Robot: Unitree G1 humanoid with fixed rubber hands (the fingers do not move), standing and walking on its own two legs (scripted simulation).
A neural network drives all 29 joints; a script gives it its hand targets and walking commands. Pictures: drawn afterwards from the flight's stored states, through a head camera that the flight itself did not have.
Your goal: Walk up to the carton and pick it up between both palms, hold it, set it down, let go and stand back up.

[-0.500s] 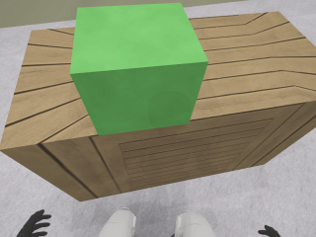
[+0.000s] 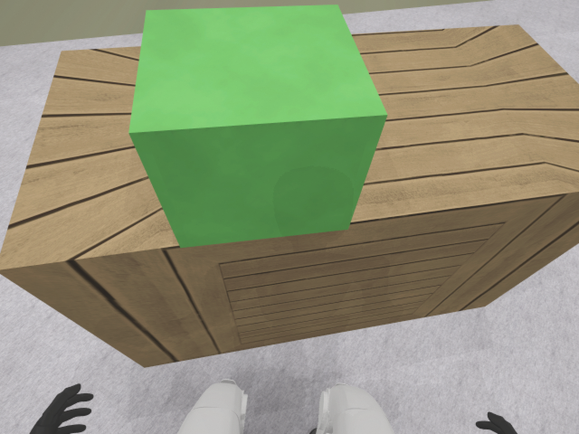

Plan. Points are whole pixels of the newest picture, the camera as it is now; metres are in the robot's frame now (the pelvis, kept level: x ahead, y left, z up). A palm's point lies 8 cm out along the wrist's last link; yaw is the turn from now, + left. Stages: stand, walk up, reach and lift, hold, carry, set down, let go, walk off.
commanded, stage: walk up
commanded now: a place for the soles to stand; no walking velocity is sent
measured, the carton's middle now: (256, 130) +0.49 +0.06 +0.10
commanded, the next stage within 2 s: none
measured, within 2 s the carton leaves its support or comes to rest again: neither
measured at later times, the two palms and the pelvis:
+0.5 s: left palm out of the picture +0.09 +0.32 -0.08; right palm out of the picture +0.09 -0.30 -0.09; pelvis +0.01 +0.00 +0.01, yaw +1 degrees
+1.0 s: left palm out of the picture +0.12 +0.33 -0.09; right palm out of the picture +0.11 -0.30 -0.09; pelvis +0.03 +0.01 +0.00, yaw +2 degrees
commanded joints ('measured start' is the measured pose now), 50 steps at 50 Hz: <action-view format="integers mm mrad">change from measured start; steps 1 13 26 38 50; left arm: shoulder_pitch -110 32 -82 -8 -128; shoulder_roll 242 275 190 287 232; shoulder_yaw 61 83 38 73 53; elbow -136 -69 -144 -49 -97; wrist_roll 24 45 9 46 9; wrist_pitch -7 -66 -11 -64 -22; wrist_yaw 13 19 16 12 12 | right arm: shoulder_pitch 125 71 153 14 63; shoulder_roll -445 -297 -451 -279 -415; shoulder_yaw -121 -77 -111 -59 -100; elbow -50 -15 -24 -16 -43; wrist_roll -31 -18 -41 -16 -30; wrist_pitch -34 1 -40 -5 -35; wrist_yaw -13 13 1 4 -5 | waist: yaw -55 31 -85 36 -42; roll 170 -2 274 -58 177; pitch -220 -188 -253 -135 -207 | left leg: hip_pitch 165 -326 165 -300 81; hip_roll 333 49 319 48 287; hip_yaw -802 -15 -764 14 -677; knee -466 242 -518 245 -391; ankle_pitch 142 -34 187 -75 344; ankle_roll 368 24 338 40 348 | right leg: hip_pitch -239 293 -245 201 -132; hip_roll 50 -292 61 -294 36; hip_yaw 247 408 177 417 218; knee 156 -662 106 -668 36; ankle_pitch -238 -2 -195 2 -190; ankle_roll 45 -39 47 -108 42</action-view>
